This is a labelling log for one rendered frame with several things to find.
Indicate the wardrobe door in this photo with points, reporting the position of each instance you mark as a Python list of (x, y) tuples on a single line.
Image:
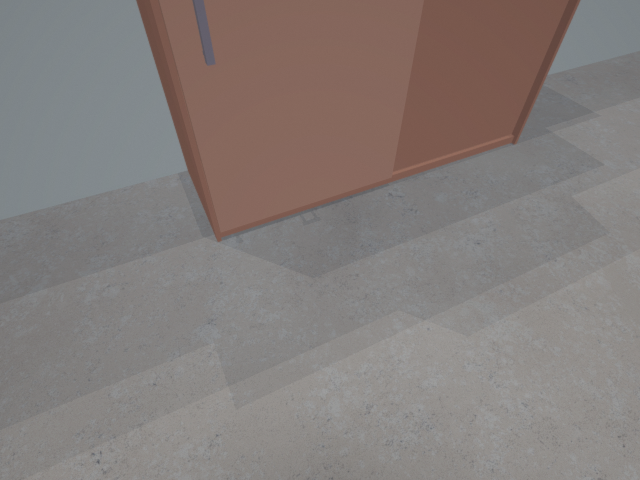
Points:
[(474, 65), (305, 101)]

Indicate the handle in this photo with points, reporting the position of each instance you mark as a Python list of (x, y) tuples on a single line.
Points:
[(204, 32)]

